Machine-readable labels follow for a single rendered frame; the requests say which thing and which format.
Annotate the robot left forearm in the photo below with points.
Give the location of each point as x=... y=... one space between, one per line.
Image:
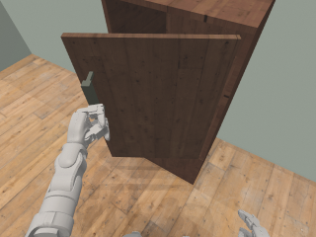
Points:
x=55 y=217

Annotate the robot left shin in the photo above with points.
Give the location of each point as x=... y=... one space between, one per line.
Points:
x=135 y=232

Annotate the left robot hand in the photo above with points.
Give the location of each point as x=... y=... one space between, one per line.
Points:
x=83 y=131

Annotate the right robot hand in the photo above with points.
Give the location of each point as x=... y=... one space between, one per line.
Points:
x=253 y=224

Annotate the cupboard door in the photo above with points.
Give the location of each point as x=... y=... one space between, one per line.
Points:
x=160 y=91

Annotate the handle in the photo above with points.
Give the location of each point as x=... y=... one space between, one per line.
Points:
x=89 y=91

